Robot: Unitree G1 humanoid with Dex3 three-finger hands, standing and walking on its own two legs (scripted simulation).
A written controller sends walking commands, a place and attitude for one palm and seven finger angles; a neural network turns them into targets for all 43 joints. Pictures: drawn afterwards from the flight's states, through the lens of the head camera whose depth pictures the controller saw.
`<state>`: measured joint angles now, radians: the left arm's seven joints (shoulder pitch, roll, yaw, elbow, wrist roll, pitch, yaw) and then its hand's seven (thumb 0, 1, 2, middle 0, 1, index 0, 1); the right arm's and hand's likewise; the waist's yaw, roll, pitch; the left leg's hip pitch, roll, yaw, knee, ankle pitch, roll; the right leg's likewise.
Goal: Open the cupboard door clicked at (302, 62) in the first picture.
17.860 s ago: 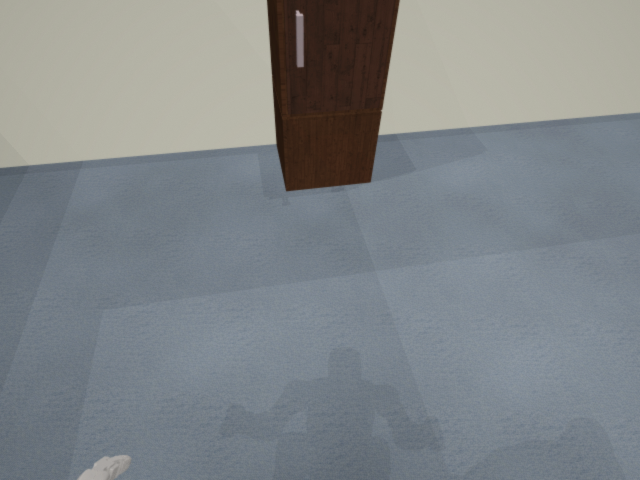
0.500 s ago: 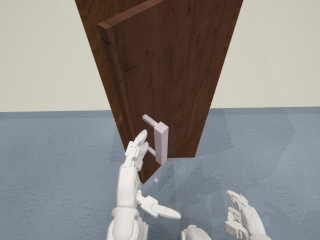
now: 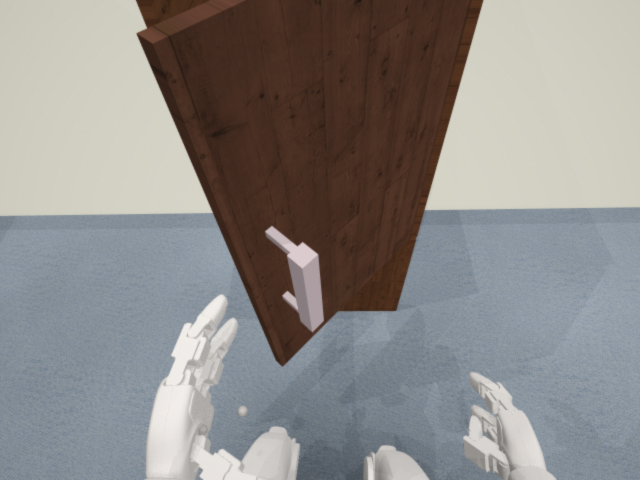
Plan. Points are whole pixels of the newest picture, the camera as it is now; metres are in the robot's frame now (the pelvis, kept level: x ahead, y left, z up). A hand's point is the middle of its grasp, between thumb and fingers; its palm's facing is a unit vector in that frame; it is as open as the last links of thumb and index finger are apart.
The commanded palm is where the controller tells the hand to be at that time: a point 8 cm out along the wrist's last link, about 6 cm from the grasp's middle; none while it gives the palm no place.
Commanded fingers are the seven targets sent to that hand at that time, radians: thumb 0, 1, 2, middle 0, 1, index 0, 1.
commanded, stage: draw the hand back to the body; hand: left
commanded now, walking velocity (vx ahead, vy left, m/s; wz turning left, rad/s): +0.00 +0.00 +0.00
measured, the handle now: (295, 282) +0.34 +0.05 +0.06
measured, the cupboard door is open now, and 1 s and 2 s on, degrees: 47 47 47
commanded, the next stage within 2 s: step back with the hand held close in 1.64 s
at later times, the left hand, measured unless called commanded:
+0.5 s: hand (150, 403) +0.18 +0.15 +0.13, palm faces -0.02 -1.00 -0.03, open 16.3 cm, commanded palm +0.15 +0.22 +0.14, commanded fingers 0.00 -0.40 0.34 -0.15 -0.30 -0.15 -0.30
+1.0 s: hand out of the picture +0.21 +0.26 +0.21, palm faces +0.26 -0.89 -0.38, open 12.3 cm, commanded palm +0.16 +0.31 +0.24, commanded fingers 0.00 0.48 0.72 -0.19 -0.30 -0.19 -0.30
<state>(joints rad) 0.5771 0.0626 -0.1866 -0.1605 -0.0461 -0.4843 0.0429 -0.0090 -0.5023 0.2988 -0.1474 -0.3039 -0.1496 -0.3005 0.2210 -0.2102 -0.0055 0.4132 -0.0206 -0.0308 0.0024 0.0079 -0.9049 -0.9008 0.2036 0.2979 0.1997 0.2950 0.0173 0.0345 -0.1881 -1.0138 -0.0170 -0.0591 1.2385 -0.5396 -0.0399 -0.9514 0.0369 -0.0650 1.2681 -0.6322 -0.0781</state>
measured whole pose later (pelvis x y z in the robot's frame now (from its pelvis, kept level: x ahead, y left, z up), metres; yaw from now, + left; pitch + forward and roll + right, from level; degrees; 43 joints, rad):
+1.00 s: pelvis +0.02 +0.06 +0.09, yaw -1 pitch +2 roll -2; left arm 0.60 0.33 0.14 -0.49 -0.04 -0.03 0.13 0.00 0.14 0.58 -0.18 -0.30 -0.18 -0.30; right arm 0.27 -0.21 0.08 0.48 0.02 -0.06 -0.10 0.01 -0.90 -0.90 0.21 0.30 0.20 0.30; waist 0.04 0.06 -0.09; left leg -0.38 -0.03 -0.02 0.71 -0.36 0.04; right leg -0.29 0.01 -0.01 0.66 -0.39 0.00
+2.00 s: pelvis +0.01 +0.03 +0.11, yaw -2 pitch +0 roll -1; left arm 0.53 0.38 0.37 -0.43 -0.05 -0.13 0.11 0.02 0.89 0.90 -0.21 -0.31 -0.21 -0.30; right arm 0.15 -0.24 0.00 0.58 0.00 -0.02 -0.08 0.01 -0.90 -0.90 0.21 0.30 0.20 0.30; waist 0.01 0.05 0.03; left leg -0.24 0.00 -0.03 0.46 -0.21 0.01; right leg -0.15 0.05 -0.01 0.39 -0.23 -0.03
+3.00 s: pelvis -0.20 +0.08 +0.11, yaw -2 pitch +4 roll -6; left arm 0.51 0.45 0.44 -0.60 -0.06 -0.19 0.15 0.02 0.89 0.90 -0.21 -0.31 -0.21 -0.30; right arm 0.12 -0.15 0.01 0.59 -0.02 -0.12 -0.04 0.01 -0.90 -0.90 0.21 0.30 0.20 0.30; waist 0.02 -0.01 -0.03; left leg -0.49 0.06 0.05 0.30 0.09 0.06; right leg -0.22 0.09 -0.01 0.89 -0.53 -0.01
